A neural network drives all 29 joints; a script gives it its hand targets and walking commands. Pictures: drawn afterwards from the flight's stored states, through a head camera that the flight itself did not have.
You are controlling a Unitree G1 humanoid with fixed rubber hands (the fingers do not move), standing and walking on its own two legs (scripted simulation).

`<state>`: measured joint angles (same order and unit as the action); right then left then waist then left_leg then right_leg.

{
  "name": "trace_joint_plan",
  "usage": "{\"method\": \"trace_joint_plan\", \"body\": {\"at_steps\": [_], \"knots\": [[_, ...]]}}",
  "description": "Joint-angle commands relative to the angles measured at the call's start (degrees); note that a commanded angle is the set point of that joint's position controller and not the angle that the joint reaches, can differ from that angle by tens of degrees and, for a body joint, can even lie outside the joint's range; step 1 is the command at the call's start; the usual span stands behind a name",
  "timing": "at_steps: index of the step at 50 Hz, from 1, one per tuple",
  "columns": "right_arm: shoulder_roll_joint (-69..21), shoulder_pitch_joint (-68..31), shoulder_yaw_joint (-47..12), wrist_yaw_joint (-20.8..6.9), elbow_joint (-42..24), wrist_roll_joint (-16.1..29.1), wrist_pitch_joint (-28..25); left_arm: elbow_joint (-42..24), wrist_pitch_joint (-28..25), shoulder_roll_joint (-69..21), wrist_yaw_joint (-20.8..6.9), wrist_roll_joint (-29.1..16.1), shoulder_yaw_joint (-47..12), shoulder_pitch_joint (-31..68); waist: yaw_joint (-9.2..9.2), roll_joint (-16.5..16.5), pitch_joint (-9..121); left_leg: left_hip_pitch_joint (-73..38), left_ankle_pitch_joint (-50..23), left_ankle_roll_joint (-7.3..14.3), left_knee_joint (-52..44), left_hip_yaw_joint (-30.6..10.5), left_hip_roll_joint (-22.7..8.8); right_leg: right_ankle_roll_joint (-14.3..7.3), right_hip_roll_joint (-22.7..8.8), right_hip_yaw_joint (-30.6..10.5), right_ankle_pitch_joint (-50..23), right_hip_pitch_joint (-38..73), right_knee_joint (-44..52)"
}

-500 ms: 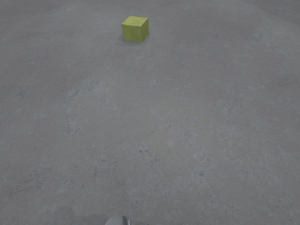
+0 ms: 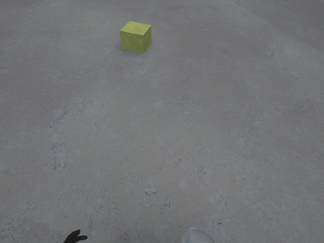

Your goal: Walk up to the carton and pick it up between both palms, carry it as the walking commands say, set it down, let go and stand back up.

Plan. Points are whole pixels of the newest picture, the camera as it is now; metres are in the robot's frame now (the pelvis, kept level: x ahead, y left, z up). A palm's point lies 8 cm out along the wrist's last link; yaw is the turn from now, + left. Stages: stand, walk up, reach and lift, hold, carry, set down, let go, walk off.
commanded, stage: walk up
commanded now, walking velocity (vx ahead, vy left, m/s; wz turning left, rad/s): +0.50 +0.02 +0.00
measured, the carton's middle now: (136, 37) +2.27 +0.09 -0.67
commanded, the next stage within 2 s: none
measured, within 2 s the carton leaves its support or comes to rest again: neither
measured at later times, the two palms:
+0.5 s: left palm out of the picture +0.17 +0.22 -0.11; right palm (233, 170) +0.35 -0.27 -0.15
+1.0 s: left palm (81, 120) +0.59 +0.27 -0.13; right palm (211, 151) +0.41 -0.20 -0.12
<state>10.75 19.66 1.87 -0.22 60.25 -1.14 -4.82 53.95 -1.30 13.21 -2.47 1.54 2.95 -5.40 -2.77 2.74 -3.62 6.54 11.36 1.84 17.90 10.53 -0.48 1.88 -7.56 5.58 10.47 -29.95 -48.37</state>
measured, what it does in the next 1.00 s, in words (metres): walks ahead: right foot, then left foot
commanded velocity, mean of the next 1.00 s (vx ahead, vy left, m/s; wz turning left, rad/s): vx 0.50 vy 0.04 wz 0.00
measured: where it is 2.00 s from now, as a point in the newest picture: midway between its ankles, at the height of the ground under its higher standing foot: (145, 134)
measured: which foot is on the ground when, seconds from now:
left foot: down 0.00-0.20, up 0.22-0.64, down 0.66-1.00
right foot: up 0.00-0.16, down 0.18-0.66, up 0.68-1.00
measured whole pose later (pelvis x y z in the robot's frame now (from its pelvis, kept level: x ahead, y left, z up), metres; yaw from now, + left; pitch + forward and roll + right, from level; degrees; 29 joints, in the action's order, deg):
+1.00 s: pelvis +0.47 +0.04 +0.00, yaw +1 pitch +0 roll +0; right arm 10.5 22.7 2.2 -0.4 62.1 -1.2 -4.7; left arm 54.9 -0.2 12.6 -2.8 1.7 3.3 -5.8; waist -3.7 2.9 -3.7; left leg 6.5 11.0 0.5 18.0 9.2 -3.0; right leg 3.3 -8.3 4.5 6.3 -33.5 -50.2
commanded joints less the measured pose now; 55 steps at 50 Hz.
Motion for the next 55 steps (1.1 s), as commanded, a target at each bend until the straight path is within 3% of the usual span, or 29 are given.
{"method": "trace_joint_plan", "body": {"at_steps": [1,3,6,8,9,10,11,12,13,16,17,26,28,30,32,33,34,35,36,37,38,42,43,46,47,50,52,53,55], "knots": [[8.28,3.10,1.16,0.43,-1.38,0.09,-1.02,-4.09,-0.69,1.26,-0.05,-0.10,0.45,3.46,-0.17,-9.02,-2.40,-0.47,4.51,5.66,-14.01,-14.60,-16.82,0.43,-0.65,-0.96,-0.66,-0.80,5.79],[9.50,3.56,1.48,0.22,-0.87,0.30,-0.70,-5.44,-0.96,1.38,-0.24,-0.24,0.36,6.70,-0.68,-7.38,-3.58,-2.48,0.69,5.65,-13.27,-15.22,-18.01,-0.12,-0.20,-1.45,-0.27,0.54,9.89],[10.49,5.03,1.85,0.00,0.10,-0.19,-0.02,-5.11,-1.48,2.25,-0.31,-0.12,0.01,7.11,-1.30,-12.32,-1.75,-4.54,-7.19,5.13,-8.62,-11.97,-15.88,-0.21,2.23,0.93,2.03,4.79,14.51],[10.68,6.33,1.58,0.13,0.53,0.54,0.75,-3.96,-2.15,3.39,0.52,0.25,0.57,1.95,1.72,-5.30,1.48,-0.21,-7.16,2.94,-0.13,-7.89,-13.97,-1.14,4.02,3.11,1.76,16.78,22.01],[9.67,5.00,1.33,0.25,-0.23,0.35,0.67,-0.85,-2.69,5.00,1.23,0.50,1.34,-7.40,5.75,-5.46,5.29,5.29,-13.28,2.12,11.83,-6.33,-10.48,-2.29,3.30,2.64,-0.10,28.86,23.43],[7.81,4.46,0.58,0.08,-1.82,0.35,0.22,1.08,-3.23,10.58,1.87,1.33,3.46,-15.07,9.49,6.07,9.58,19.27,-7.41,-0.87,28.10,-1.83,-5.70,-5.58,-6.31,-11.32,6.63,41.00,26.80],[5.70,2.69,0.23,0.06,-4.46,-0.19,0.24,3.05,-2.82,15.88,2.24,1.31,3.99,-22.62,11.44,13.76,13.25,33.52,17.57,-1.68,45.26,-2.79,-0.89,-12.09,-20.35,-33.62,9.69,47.26,34.04],[6.91,2.09,0.91,0.20,-3.54,-0.56,0.41,4.57,-2.83,13.84,2.40,1.01,3.63,-24.64,10.47,6.17,13.71,34.00,16.85,-1.58,53.25,-10.82,-4.15,-13.01,-22.15,-36.60,2.84,44.57,33.20],[7.06,2.74,1.33,-0.03,-3.05,-0.57,1.11,3.82,-3.00,12.36,2.35,0.40,2.82,-16.84,5.91,1.26,5.62,31.36,9.64,-2.06,53.83,-13.30,-7.52,-9.71,-20.98,-31.50,-0.88,32.20,34.43],[3.31,5.45,1.19,-1.18,-2.25,-0.23,2.46,3.53,-4.08,6.45,2.49,-0.54,1.54,-10.60,2.84,6.79,0.90,27.86,3.59,-3.55,51.95,-11.26,-8.32,-7.36,-13.85,-15.10,-21.75,25.19,33.35],[3.95,3.52,1.66,-1.31,-3.00,-0.60,2.96,3.64,-4.29,5.83,2.32,-0.40,1.41,-11.02,2.48,4.09,4.38,27.15,3.86,-3.75,52.80,-11.56,-8.21,-8.67,-12.67,-13.07,-20.49,27.56,32.49],[2.42,-15.45,0.14,-4.38,-9.41,0.29,4.53,5.37,-3.94,7.51,2.68,0.03,1.68,-19.59,6.17,10.46,-4.87,25.35,-5.45,-4.30,22.85,-6.24,-7.00,-5.27,-10.45,-4.73,-12.95,22.64,38.08],[3.27,-22.72,-0.43,-4.52,-10.45,0.54,4.13,6.04,-3.75,8.67,2.82,-0.02,1.62,-22.32,8.18,6.27,-4.52,24.16,-7.01,-3.93,17.67,-1.67,-3.65,-5.49,-9.64,-4.06,-14.94,25.39,39.41],[3.46,-22.43,-0.63,-4.29,-10.49,0.16,2.98,5.40,-3.32,8.23,2.88,-0.54,1.49,-20.61,6.94,10.11,-4.30,19.81,-5.46,-2.55,10.51,-2.07,-3.28,-4.50,-9.43,-1.78,-20.04,26.17,35.55],[6.50,-11.55,0.67,-3.35,-7.82,-0.27,1.88,6.30,-2.78,6.78,2.64,-0.81,0.23,-22.37,1.13,8.20,4.61,1.22,-3.59,-2.00,8.37,-1.02,-3.49,-4.25,-5.90,2.49,-15.75,22.88,24.23],[11.74,-0.92,2.29,-2.38,-3.41,-0.75,0.91,6.20,-2.83,6.10,2.51,-0.67,0.07,-22.83,-2.96,-2.60,13.83,-14.16,-1.88,-0.74,9.80,-3.88,-5.92,-3.89,-2.60,2.89,-7.47,15.87,10.21],[18.68,9.11,3.81,-1.36,-1.43,-2.50,0.62,3.18,-2.87,1.47,2.11,-0.84,-0.10,-22.79,-6.55,-15.53,17.70,-23.72,14.69,2.91,2.87,-27.47,-22.48,-2.18,3.80,3.30,14.92,0.99,-10.17],[20.64,12.04,4.52,-0.60,-1.29,-1.40,1.02,0.38,-3.20,3.65,2.56,-0.88,0.78,-20.46,-6.97,-18.64,20.36,-24.99,21.89,7.59,-6.42,-41.23,-29.73,-3.11,5.16,-2.48,21.76,-8.01,-22.71],[18.15,6.36,3.97,-0.26,-1.35,-1.09,1.13,0.25,-3.41,5.11,2.46,-0.81,0.76,-17.51,-5.42,-17.86,15.85,-20.21,21.47,9.39,-5.51,-37.08,-28.48,-3.71,1.82,-5.65,17.46,-11.02,-27.85],[14.64,5.05,3.81,0.04,-1.69,-0.74,0.62,-0.49,-4.02,4.52,2.20,-0.43,0.61,-14.13,-4.66,-11.23,12.59,-15.39,13.26,9.27,-3.71,-31.80,-25.32,-3.17,-0.01,-5.69,12.53,-12.64,-27.83],[11.35,-0.66,2.97,-0.04,-2.56,-0.30,0.05,0.99,-3.77,2.68,1.82,-0.16,0.12,-15.71,-0.92,-9.39,9.30,-9.37,5.31,7.49,-4.16,-23.99,-21.45,-2.17,-2.09,-6.64,7.54,-10.31,-23.24],[7.68,-3.33,1.56,-0.08,-3.77,0.36,-1.11,3.96,-0.43,0.45,1.49,0.76,0.66,-18.27,3.12,-3.14,3.67,3.24,-3.27,5.65,-7.82,-23.02,-21.49,0.50,-2.84,-6.78,3.72,-2.56,-17.46],[7.97,-3.71,1.50,-0.05,-3.89,0.23,-1.23,3.69,-0.10,-0.14,1.09,0.64,0.41,-18.65,3.95,-7.02,3.66,2.67,-3.61,4.98,-7.17,-20.21,-20.90,0.41,-2.59,-6.39,1.95,-2.82,-14.79],[6.30,-0.31,1.50,-0.18,-2.47,-0.13,-1.22,1.89,1.21,1.45,-0.24,0.29,0.67,-9.03,2.61,-14.30,-2.14,2.37,5.68,3.07,-11.32,-17.35,-18.44,1.26,-3.19,-5.17,-3.34,-7.68,-9.51],[6.69,-0.85,1.30,0.10,-2.05,0.00,-1.02,-0.20,1.09,0.94,-0.17,0.13,0.91,-6.74,2.86,-12.60,-5.02,5.80,8.05,4.79,-13.27,-17.86,-20.91,1.75,-4.14,-5.08,-4.29,-8.11,-7.67],[8.92,0.52,1.65,0.17,-1.33,0.05,-0.77,-2.61,0.81,1.33,-0.75,-0.26,0.60,0.06,1.05,-12.47,-3.07,6.05,9.67,3.10,-13.63,-11.34,-17.02,1.44,-1.17,-1.25,-5.78,0.88,4.23],[9.32,1.20,2.35,-0.27,-1.78,-0.38,-0.72,-3.17,0.23,1.55,-1.59,-0.42,0.22,2.61,0.74,-19.09,-3.27,5.55,6.74,1.81,-13.32,-7.04,-14.51,0.77,0.38,0.75,-5.75,3.43,9.79],[8.77,5.11,2.12,-0.15,-0.15,-0.23,-0.51,-4.83,-0.20,1.91,-0.93,-0.34,0.70,5.60,-0.91,-13.67,-2.85,1.43,5.58,2.93,-12.02,-8.40,-15.23,0.37,0.93,1.63,-2.27,3.31,10.72],[10.33,7.28,2.61,0.08,1.38,-0.04,0.29,-4.85,-0.44,1.55,-0.26,0.12,0.64,6.48,-1.61,-12.00,-2.35,-0.77,5.62,3.89,-10.17,-10.21,-17.70,0.38,1.08,1.67,1.20,4.71,14.51]]}}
